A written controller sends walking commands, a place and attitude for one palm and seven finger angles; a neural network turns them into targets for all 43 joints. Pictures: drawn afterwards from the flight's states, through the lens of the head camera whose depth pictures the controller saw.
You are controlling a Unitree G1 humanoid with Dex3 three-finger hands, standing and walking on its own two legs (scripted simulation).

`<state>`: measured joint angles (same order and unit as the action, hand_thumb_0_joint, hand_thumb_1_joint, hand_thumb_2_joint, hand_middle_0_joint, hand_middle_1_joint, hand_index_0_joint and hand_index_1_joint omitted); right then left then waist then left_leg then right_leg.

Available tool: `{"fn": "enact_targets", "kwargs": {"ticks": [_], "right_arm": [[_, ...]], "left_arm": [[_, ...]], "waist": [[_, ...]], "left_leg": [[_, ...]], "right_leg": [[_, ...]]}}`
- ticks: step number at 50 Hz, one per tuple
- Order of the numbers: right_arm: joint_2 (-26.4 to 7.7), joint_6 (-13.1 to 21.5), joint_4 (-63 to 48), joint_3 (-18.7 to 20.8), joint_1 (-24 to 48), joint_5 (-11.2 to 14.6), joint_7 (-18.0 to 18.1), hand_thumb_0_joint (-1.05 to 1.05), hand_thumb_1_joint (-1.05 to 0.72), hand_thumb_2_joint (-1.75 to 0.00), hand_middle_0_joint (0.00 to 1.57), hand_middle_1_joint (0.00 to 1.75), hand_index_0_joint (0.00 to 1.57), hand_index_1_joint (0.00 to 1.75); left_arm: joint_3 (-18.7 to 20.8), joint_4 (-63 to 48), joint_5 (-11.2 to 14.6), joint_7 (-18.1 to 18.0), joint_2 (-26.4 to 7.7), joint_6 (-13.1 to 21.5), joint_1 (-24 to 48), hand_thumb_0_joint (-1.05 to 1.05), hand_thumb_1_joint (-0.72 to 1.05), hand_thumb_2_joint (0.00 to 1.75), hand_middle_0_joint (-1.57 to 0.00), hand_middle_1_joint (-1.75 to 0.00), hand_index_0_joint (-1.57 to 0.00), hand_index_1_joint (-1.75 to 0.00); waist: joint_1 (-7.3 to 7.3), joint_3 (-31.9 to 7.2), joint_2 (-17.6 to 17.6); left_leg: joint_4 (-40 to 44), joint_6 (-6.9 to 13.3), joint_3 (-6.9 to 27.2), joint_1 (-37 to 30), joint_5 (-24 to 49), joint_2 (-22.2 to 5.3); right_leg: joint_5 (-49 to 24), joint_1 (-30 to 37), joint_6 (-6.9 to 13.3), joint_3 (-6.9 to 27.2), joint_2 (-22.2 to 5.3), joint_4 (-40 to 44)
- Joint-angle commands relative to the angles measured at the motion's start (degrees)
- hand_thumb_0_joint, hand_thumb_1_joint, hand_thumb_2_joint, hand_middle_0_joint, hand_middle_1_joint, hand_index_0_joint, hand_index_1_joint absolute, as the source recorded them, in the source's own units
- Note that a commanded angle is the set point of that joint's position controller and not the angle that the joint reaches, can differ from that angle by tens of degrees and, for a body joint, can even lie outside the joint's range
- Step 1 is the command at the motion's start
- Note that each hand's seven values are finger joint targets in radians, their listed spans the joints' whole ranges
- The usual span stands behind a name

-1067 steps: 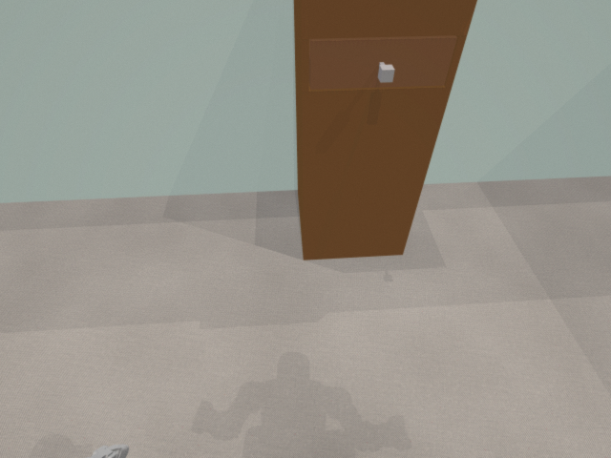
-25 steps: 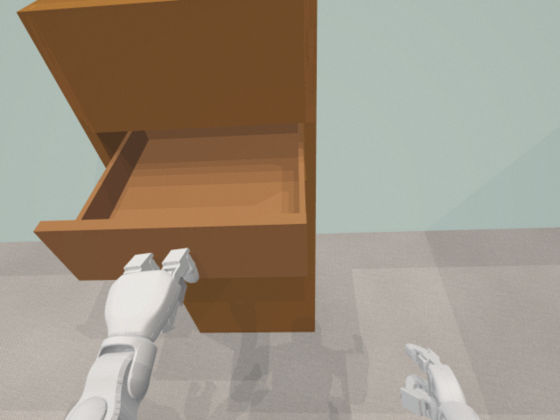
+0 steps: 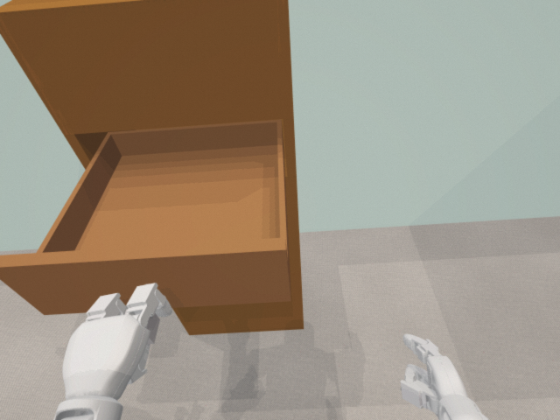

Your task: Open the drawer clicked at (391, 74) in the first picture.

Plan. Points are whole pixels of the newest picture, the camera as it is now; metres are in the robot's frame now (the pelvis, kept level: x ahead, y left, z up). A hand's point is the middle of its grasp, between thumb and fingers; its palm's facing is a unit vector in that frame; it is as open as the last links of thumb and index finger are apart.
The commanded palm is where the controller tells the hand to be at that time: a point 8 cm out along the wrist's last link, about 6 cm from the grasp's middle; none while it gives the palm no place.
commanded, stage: pull the drawer open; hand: left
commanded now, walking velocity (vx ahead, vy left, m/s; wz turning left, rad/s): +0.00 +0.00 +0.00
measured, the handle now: (144, 312) +0.23 +0.21 +0.07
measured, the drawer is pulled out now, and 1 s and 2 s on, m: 0.30 0.28 0.27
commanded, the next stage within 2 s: open the thumb to release the handle in 0.08 s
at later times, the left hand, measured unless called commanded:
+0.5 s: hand (138, 346) +0.20 +0.21 +0.05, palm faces +0.10 -0.14 -0.99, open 8.5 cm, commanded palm +0.16 +0.23 +0.10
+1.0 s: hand (140, 342) +0.20 +0.22 +0.05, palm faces +0.08 -0.12 -0.99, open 13.5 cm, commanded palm +0.18 +0.22 +0.10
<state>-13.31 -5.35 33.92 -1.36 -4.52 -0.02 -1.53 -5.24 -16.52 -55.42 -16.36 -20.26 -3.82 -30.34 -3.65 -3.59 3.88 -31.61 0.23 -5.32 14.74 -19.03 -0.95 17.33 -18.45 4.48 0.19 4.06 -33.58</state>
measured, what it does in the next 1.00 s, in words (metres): stands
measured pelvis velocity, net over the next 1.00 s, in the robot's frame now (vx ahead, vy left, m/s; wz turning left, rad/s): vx -0.02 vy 0.01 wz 0.03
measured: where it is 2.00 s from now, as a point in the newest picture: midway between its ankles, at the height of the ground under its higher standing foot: outside the picture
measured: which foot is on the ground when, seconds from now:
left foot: down 0.00-1.00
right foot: down 0.00-1.00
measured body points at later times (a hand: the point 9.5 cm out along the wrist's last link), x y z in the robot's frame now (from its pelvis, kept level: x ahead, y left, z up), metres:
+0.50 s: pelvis +0.00 +0.01 +0.00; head +0.00 -0.03 +0.45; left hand +0.18 +0.22 +0.10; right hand +0.24 -0.17 -0.10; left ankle -0.03 +0.12 -0.73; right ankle +0.00 -0.07 -0.73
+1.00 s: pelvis -0.02 +0.01 +0.00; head -0.02 -0.03 +0.45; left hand +0.19 +0.22 +0.10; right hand +0.21 -0.19 -0.10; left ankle -0.03 +0.12 -0.73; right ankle +0.00 -0.07 -0.73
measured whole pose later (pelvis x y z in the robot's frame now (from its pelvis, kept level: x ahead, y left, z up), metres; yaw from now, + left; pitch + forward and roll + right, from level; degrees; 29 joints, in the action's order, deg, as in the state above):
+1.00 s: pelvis -0.02 +0.01 +0.00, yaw +2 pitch +0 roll +1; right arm -13.4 -5.3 38.1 -0.4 -4.6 -0.1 1.4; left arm -12.8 -6.3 -59.5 -15.7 -18.2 -9.2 -14.2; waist -6.2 -1.8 4.8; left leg -30.5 1.1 -1.9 14.0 -16.8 1.2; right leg 15.4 -16.7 3.4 -1.0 2.5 -31.8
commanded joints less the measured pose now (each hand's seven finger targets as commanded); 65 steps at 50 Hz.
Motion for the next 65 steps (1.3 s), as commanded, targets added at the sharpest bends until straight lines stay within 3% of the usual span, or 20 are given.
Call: {"fn": "enact_targets", "kwargs": {"ticks": [1, 8, 9, 10, 12, 16, 21, 29, 33, 34, 38, 39, 43, 45, 47, 48, 51, 53, 59, 65], "right_arm": [[-5.21, 2.79, -10.10, 1.78, 10.72, -0.01, -0.42, 0.00, -0.90, -0.90, 0.20, 0.30, 0.20, 0.30], [-5.88, 2.47, -10.29, 2.62, 10.07, -0.22, -1.24, 0.00, -0.90, -0.90, 0.20, 0.30, 0.20, 0.30], [-6.29, 1.72, -7.27, 2.59, 10.83, -1.24, -0.41, 0.00, -0.90, -0.90, 0.20, 0.30, 0.20, 0.30], [-5.10, 2.25, -7.81, 3.60, 9.71, -1.31, 0.20, 0.00, -0.90, -0.90, 0.20, 0.30, 0.20, 0.30], [-4.83, 2.92, -7.65, 3.39, 9.53, -1.13, 0.60, 0.00, -0.90, -0.90, 0.20, 0.30, 0.20, 0.30], [-4.41, 2.80, -7.21, 3.73, 10.09, -0.33, 1.31, 0.00, -0.90, -0.90, 0.20, 0.30, 0.20, 0.30], [-4.19, 2.38, -7.04, 2.56, 11.58, 0.25, 1.84, 0.00, -0.90, -0.90, 0.20, 0.30, 0.20, 0.30], [-3.66, 2.35, -7.18, 1.18, 12.04, 0.08, 2.02, 0.00, -0.90, -0.90, 0.20, 0.30, 0.20, 0.30], [-3.83, 2.33, -6.53, 1.37, 11.97, 0.27, 2.50, 0.00, -0.90, -0.90, 0.20, 0.30, 0.20, 0.30], [-3.64, 2.59, -6.95, 1.10, 11.86, 0.06, 2.46, 0.00, -0.90, -0.90, 0.20, 0.30, 0.20, 0.30], [-4.03, 2.70, -6.50, 1.56, 11.79, 0.33, 2.83, 0.00, -0.90, -0.90, 0.20, 0.30, 0.20, 0.30], [-3.73, 2.96, -7.03, 1.40, 12.05, -0.04, 2.32, 0.00, -0.90, -0.90, 0.20, 0.30, 0.20, 0.30], [-4.30, 3.06, -6.35, 1.98, 11.52, 0.17, 2.84, 0.00, -0.90, -0.90, 0.20, 0.30, 0.20, 0.30], [-3.87, 3.11, -5.93, 1.87, 11.50, 0.03, 2.81, 0.00, -0.90, -0.90, 0.20, 0.30, 0.20, 0.30], [-4.09, 3.28, -5.79, 2.06, 11.23, 0.08, 2.97, 0.00, -0.90, -0.90, 0.20, 0.30, 0.20, 0.30], [-4.31, 3.38, -5.83, 2.24, 11.33, 0.29, 3.13, 0.00, -0.90, -0.90, 0.20, 0.30, 0.20, 0.30], [-4.03, 3.31, -5.64, 1.97, 11.35, 0.33, 3.04, 0.00, -0.90, -0.90, 0.20, 0.30, 0.20, 0.30], [-4.33, 3.32, -5.41, 2.01, 11.26, 0.55, 3.40, 0.00, -0.90, -0.90, 0.20, 0.30, 0.20, 0.30], [-3.65, 3.67, -6.57, 1.79, 11.90, 0.11, 3.03, 0.00, -0.90, -0.90, 0.20, 0.30, 0.20, 0.30], [-3.94, 2.51, -6.29, 1.65, 12.70, 0.61, 2.00, 0.00, -0.90, -0.90, 0.20, 0.30, 0.20, 0.30]], "left_arm": [[10.33, -13.34, -0.82, -4.83, -10.53, -0.68, -11.19, 0.00, 0.90, 0.90, -0.40, -1.35, -0.40, -1.35], [11.07, -16.24, -1.05, -7.09, -10.81, -0.82, -13.22, 0.00, 0.90, 0.90, -0.40, -1.35, -0.40, -1.35], [8.44, -12.57, -3.94, -7.81, -10.68, -1.76, 9.35, 0.00, 0.90, 0.90, -0.40, -1.35, -0.40, -1.35], [10.92, -9.81, -4.45, -8.57, -10.65, -1.98, 8.45, 0.00, 0.83, 0.87, -0.40, -1.34, -0.40, -1.34], [10.49, -6.86, -4.92, -9.14, -9.98, -2.09, 4.69, 0.00, 0.69, 0.81, -0.38, -1.33, -0.38, -1.33], [7.98, -7.41, -3.25, -8.12, -8.62, -3.92, 6.94, 0.00, 0.41, 0.69, -0.36, -1.30, -0.36, -1.30], [5.91, -6.60, -2.24, -5.20, -8.21, -6.07, 8.74, 0.00, 0.06, 0.54, -0.34, -1.26, -0.34, -1.26], [4.82, -4.87, -3.49, -2.52, -8.32, -6.57, 13.06, 0.00, -0.50, 0.30, -0.30, -1.20, -0.30, -1.20], [7.15, -3.28, -3.19, -2.17, -10.68, -6.20, 15.48, 0.00, -0.50, 0.30, -0.30, -1.20, -0.30, -1.20], [4.86, -3.30, -3.33, -1.94, -8.42, -6.15, 15.50, 0.00, -0.50, 0.30, -0.30, -1.20, -0.30, -1.20], [6.46, -2.25, -2.73, -1.76, -10.25, -5.73, 17.62, 0.00, -0.50, 0.30, -0.30, -1.20, -0.30, -1.20], [-2.00, -3.00, -3.28, -1.19, -2.74, -6.12, 19.62, 0.00, -0.50, 0.30, -0.30, -1.20, -0.30, -1.20], [2.73, -1.66, -3.68, -1.78, -8.39, -6.11, 23.10, 0.00, -0.50, 0.30, -0.30, -1.20, -0.30, -1.20], [-0.29, 0.35, -4.68, -1.68, -5.39, -6.20, 25.27, 0.00, -0.50, 0.30, -0.30, -1.20, -0.30, -1.20], [-0.88, 0.85, -5.03, -1.61, -5.06, -6.04, 26.96, 0.00, -0.50, 0.30, -0.30, -1.20, -0.30, -1.20], [0.92, 0.39, -4.56, -1.68, -7.15, -6.03, 27.48, 0.00, -0.50, 0.30, -0.30, -1.20, -0.30, -1.20], [-2.92, 2.24, -4.36, -1.00, -3.41, -6.42, 27.58, 0.00, -0.50, 0.30, -0.30, -1.20, -0.30, -1.20], [-0.62, 2.58, -3.96, -0.81, -6.39, -6.42, 31.28, 0.00, -0.50, 0.30, -0.30, -1.20, -0.30, -1.20], [-0.22, -5.09, -3.77, 0.01, -7.00, -5.78, 29.00, 0.00, -0.50, 0.30, -0.30, -1.20, -0.30, -1.20], [-1.88, -6.89, -2.13, 2.90, -5.75, -7.56, 28.58, 0.00, -0.50, 0.30, -0.30, -1.20, -0.30, -1.20]], "waist": [[-5.25, -6.70, -1.10], [-4.74, -10.65, -1.40], [-0.38, -7.31, -2.56], [-2.39, -8.98, -3.49], [-3.23, -9.92, -2.66], [-3.44, -13.08, -6.20], [-3.55, -8.88, -7.09], [-3.69, -4.77, -3.47], [-3.62, -5.20, -2.68], [-3.70, -5.02, -3.32], [-3.44, -4.49, -3.89], [-2.63, -4.55, -3.38], [-2.72, -5.30, -3.62], [-2.18, -4.28, -5.13], [-2.31, -5.10, -4.76], [-2.35, -5.78, -3.68], [-2.24, -5.19, -4.90], [-1.89, -5.05, -5.34], [-3.69, -10.04, -2.63], [-2.41, -4.36, -3.75]], "left_leg": [[0.34, 0.85, 3.40, 3.32, 15.86, 3.54], [-1.80, 0.59, 3.87, 2.60, 21.59, 3.24], [-1.90, 1.09, 5.06, 3.46, 16.95, 4.21], [-2.11, 1.31, 5.05, 3.04, 15.72, 3.83], [-2.21, 1.18, 5.01, 2.70, 15.68, 4.07], [-1.40, 1.05, 4.94, 1.61, 17.78, 4.04], [0.53, 1.31, 4.71, 1.29, 17.02, 3.80], [2.79, 1.29, 4.62, 0.44, 12.57, 3.36], [3.74, 1.07, 4.70, 0.54, 11.56, 3.44], [3.75, 1.27, 4.66, 0.68, 11.54, 3.60], [4.17, 1.23, 4.52, 0.60, 10.59, 3.59], [4.04, 1.48, 4.66, 0.06, 11.00, 3.73], [4.26, 1.33, 4.37, 0.29, 9.51, 3.55], [4.41, 1.52, 4.52, 0.55, 8.77, 3.81], [4.55, 1.53, 4.55, 0.22, 8.58, 3.76], [4.50, 1.39, 4.57, -0.18, 8.73, 3.67], [4.90, 1.54, 4.71, 0.21, 9.37, 3.83], [4.99, 1.45, 4.78, 0.22, 8.14, 3.63], [5.56, 1.70, 4.99, -2.26, 13.58, 3.82], [7.48, 1.60, 5.42, -3.40, 14.74, 3.02]], "right_leg": [[-24.48, 8.97, -2.09, 7.53, -3.59, 3.90], [-33.20, 9.04, -1.93, 7.34, -3.46, 0.91], [-28.94, 3.39, -1.81, 7.51, -3.29, 1.05], [-24.48, 3.85, -1.74, 7.05, -3.08, 1.25], [-23.75, 4.31, -1.73, 6.56, -2.96, 1.22], [-27.84, 7.79, -2.31, 6.01, -3.19, 0.79], [-25.15, 7.94, -2.71, 5.26, -3.04, 2.47], [-11.50, 6.37, -2.25, 4.84, -2.52, 6.06], [-9.81, 7.72, -2.20, 5.81, -2.42, 7.36], [-9.71, 7.71, -2.26, 5.33, -2.74, 7.31], [-8.38, 7.76, -2.38, 5.96, -2.84, 8.59], [-8.15, 6.58, -2.36, 4.95, -3.19, 8.33], [-5.78, 6.82, -2.44, 5.09, -3.01, 8.82], [-3.63, 5.78, -2.27, 5.29, -3.11, 9.45], [-3.35, 5.57, -2.31, 4.94, -3.13, 9.34], [-3.83, 6.33, -2.16, 5.18, -3.07, 9.21], [-5.36, 6.21, -2.30, 4.14, -3.04, 8.73], [-3.35, 6.13, -2.39, 4.57, -3.06, 9.28], [-9.89, 10.87, -2.10, 3.95, -3.29, 7.90], [-10.70, 9.48, -2.16, 2.93, -2.70, 9.66]]}}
